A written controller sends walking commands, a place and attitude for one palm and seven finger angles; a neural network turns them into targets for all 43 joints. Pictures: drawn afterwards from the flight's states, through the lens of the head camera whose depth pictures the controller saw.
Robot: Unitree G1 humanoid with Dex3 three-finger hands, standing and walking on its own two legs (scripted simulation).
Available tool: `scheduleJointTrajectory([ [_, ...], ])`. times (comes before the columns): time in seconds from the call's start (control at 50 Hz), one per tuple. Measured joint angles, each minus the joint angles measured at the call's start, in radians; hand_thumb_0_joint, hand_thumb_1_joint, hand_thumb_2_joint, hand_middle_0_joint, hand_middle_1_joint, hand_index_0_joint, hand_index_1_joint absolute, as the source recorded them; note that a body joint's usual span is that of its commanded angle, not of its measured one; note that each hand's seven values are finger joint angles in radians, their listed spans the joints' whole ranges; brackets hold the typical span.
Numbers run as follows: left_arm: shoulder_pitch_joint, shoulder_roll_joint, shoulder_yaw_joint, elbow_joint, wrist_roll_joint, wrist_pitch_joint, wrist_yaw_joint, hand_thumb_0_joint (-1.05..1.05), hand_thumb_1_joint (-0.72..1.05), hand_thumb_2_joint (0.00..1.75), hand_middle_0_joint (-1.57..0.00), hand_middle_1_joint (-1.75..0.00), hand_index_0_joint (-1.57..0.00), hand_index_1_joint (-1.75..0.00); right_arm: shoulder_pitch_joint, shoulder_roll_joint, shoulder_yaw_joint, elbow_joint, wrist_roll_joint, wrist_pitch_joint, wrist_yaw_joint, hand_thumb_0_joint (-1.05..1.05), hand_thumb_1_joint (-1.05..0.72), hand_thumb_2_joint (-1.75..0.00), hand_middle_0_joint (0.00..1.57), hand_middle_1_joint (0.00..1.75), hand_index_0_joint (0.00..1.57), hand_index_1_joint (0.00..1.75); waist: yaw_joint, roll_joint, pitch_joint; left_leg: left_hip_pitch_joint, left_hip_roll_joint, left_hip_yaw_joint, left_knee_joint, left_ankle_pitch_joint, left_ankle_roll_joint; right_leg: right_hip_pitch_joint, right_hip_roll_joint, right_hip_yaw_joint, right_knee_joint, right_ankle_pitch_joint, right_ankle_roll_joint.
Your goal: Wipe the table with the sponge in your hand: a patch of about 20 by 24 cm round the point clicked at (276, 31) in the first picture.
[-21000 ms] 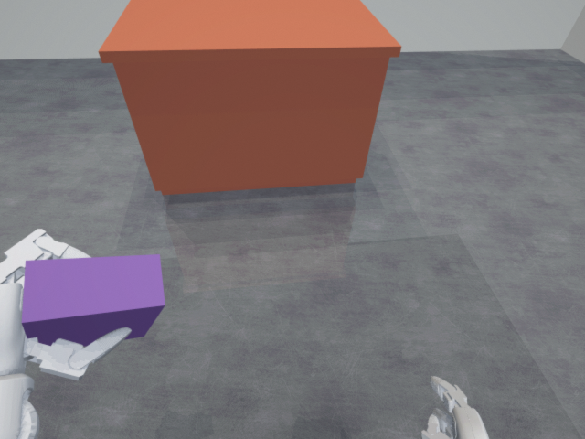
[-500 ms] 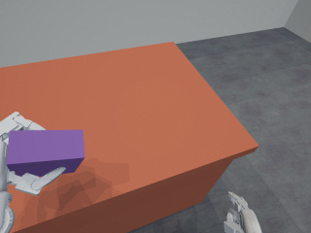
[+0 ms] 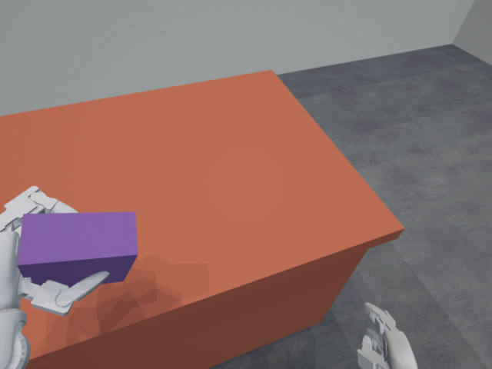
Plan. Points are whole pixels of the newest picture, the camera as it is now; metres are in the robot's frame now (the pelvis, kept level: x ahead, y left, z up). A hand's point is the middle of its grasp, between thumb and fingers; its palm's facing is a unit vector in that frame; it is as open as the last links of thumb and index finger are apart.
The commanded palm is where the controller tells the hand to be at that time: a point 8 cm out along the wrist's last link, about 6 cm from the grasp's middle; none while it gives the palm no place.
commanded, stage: shuffle to correct the standing spot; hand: left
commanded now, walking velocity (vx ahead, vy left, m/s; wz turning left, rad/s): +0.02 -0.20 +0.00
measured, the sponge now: (97, 252) +0.23 +0.21 +0.13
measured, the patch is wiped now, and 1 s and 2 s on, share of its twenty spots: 0.00 0.00 0.00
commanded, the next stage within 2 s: come to a stop and stand still in 0.68 s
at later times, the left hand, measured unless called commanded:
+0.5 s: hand (107, 245) +0.22 +0.19 +0.16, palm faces +0.32 -0.87 -0.38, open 9.9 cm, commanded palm +0.17 +0.23 +0.17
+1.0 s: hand (131, 253) +0.22 +0.16 +0.15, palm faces +0.33 -0.86 -0.40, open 9.9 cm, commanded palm +0.17 +0.21 +0.17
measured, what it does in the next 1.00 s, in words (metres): shifts its weight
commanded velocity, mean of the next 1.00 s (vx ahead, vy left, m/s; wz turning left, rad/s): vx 0.01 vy -0.14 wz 0.00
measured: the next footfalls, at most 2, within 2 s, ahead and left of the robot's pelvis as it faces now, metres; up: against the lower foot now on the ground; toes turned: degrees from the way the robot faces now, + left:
none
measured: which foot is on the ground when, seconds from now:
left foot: down 0.00-1.00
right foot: down 0.00-1.00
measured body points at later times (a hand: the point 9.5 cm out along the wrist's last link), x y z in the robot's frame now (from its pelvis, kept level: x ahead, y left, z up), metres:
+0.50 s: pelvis +0.00 -0.04 +0.00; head +0.02 -0.04 +0.45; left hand +0.20 +0.24 +0.18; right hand +0.18 -0.27 -0.08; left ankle +0.03 +0.09 -0.74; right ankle +0.01 -0.11 -0.74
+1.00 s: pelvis +0.01 -0.07 -0.01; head +0.02 -0.09 +0.44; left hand +0.20 +0.20 +0.17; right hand +0.19 -0.31 -0.09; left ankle +0.03 +0.09 -0.74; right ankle +0.01 -0.11 -0.74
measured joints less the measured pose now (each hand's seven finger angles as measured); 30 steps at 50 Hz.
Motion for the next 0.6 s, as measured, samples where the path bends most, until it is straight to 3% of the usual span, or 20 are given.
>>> scheduleJointTrajectory([
  [0.24, -0.003, 0.014, 0.012, -0.018, -0.014, 0.016, -0.002, 0.0, -0.47, 1.03, -0.78, -1.34, -0.76, -1.35, -0.006, 0.014, 0.002, -0.003, 0.001, 0.009, 0.0, 0.02, -0.9, -0.9, 0.2, 0.3, 0.2, 0.3, 0.0, -0.015, -0.001, 0.005, 0.016, -0.002, -0.014, 0.006, -0.021, -0.005, 0.016, -0.001, 0.003, -0.001, -0.019],
  [0.6, 0.034, 0.033, 0.013, -0.066, -0.058, 0.057, -0.009, 0.0, -0.47, 1.03, -0.78, -1.34, -0.76, -1.35, -0.013, 0.009, -0.011, -0.015, 0.012, 0.039, 0.004, 0.02, -0.9, -0.9, 0.2, 0.3, 0.2, 0.3, -0.017, -0.001, -0.007, -0.024, 0.081, -0.02, 0.047, -0.032, -0.076, -0.018, 0.081, -0.016, 0.023, -0.019, -0.078],
])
